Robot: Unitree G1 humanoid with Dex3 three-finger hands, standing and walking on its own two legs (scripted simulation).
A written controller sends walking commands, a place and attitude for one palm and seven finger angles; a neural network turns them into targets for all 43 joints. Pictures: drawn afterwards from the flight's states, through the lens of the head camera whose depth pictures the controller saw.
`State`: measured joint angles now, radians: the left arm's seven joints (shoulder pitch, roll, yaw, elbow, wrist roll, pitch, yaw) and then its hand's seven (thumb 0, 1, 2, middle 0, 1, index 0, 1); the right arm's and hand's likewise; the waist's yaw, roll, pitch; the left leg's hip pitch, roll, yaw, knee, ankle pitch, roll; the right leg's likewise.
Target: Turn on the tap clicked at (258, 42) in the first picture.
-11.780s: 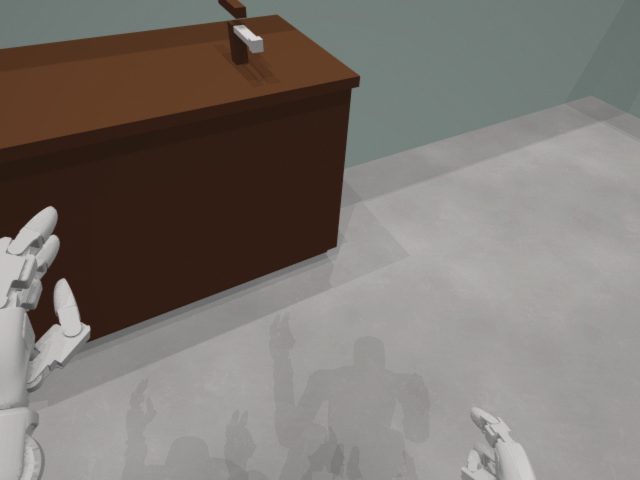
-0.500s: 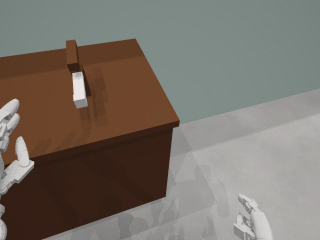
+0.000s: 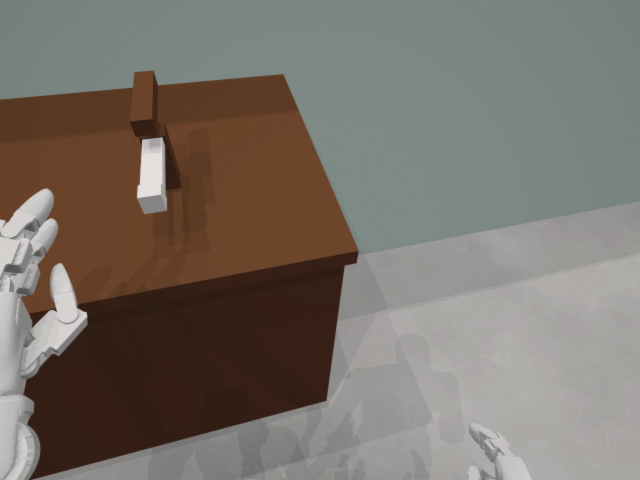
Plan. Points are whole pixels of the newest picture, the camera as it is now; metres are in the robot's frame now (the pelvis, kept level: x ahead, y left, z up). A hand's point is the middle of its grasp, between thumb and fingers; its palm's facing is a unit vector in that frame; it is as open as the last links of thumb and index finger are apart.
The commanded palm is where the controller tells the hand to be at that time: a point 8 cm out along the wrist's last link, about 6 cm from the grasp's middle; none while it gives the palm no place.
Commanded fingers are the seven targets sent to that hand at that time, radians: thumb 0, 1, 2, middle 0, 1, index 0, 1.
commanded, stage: shuffle to correct the standing spot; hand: left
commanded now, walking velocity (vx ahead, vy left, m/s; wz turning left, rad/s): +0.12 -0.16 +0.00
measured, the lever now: (152, 198) +0.41 +0.26 +0.13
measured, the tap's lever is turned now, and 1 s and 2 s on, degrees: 0 0 0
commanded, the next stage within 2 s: come to a stop and stand still in 0.34 s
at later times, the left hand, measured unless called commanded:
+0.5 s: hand (180, 255) +0.28 +0.17 +0.18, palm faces +0.46 -0.77 -0.44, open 7.4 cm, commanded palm +0.23 +0.20 +0.18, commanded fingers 0.00 0.90 0.90 -0.20 -0.30 -0.20 -0.30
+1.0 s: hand (217, 256) +0.30 +0.14 +0.16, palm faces +0.42 -0.79 -0.44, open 7.4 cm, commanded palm +0.24 +0.18 +0.18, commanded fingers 0.00 0.90 0.90 -0.20 -0.30 -0.20 -0.30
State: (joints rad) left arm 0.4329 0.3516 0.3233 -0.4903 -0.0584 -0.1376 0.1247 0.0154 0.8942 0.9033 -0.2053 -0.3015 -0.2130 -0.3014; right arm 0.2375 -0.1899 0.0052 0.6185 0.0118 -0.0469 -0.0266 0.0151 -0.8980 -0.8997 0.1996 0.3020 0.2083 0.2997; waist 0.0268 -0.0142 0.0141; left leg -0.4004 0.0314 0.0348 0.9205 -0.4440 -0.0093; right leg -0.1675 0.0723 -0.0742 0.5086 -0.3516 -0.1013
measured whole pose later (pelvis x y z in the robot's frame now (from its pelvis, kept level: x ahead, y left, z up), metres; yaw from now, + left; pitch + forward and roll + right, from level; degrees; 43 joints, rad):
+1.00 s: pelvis +0.09 -0.11 +0.00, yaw +2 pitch +0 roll +2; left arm 0.46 0.35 0.33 -0.44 -0.03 -0.12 0.16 0.01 0.89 0.90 -0.21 -0.30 -0.21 -0.30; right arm 0.18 -0.23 0.00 0.58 0.00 -0.05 -0.05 0.01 -0.90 -0.90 0.20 0.30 0.21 0.30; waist 0.01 0.01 0.04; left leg -0.30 0.01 0.04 0.63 -0.33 -0.02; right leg -0.31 -0.05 -0.09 0.54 -0.24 -0.02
